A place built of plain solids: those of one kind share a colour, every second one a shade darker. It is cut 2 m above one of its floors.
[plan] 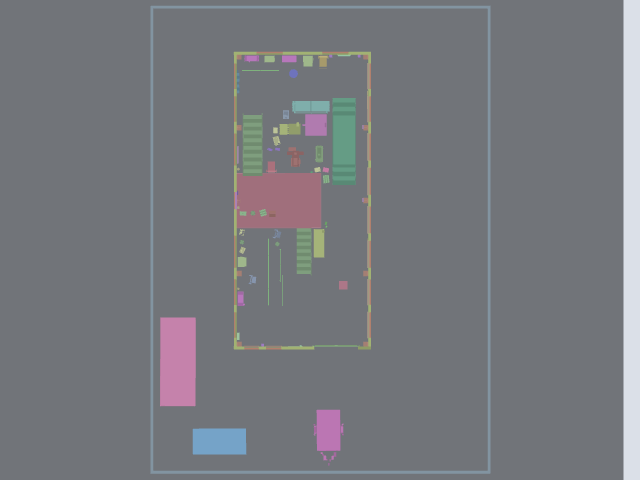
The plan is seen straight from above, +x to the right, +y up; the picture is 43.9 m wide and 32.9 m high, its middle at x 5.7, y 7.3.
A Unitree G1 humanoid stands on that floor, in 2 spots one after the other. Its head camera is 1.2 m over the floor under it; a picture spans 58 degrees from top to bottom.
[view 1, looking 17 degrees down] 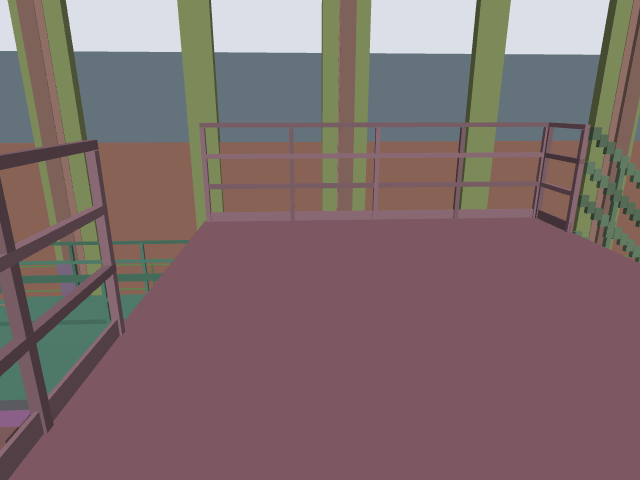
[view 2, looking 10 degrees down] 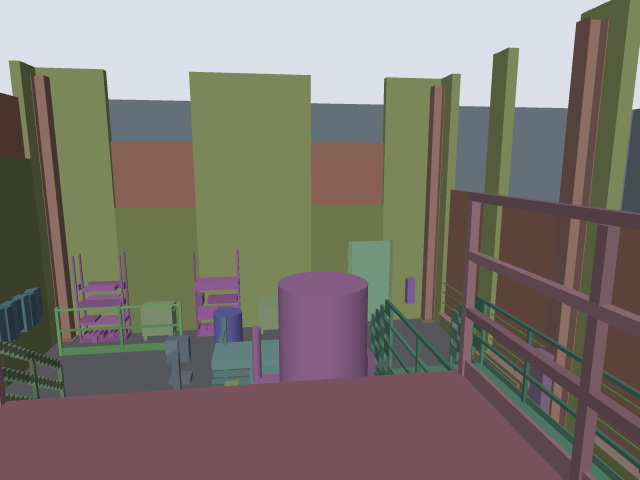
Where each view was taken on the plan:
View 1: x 1.08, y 10.86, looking -3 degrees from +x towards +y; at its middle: raised_floor_deck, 4.10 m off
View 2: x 4.61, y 9.64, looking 82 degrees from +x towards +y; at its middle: wall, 10.62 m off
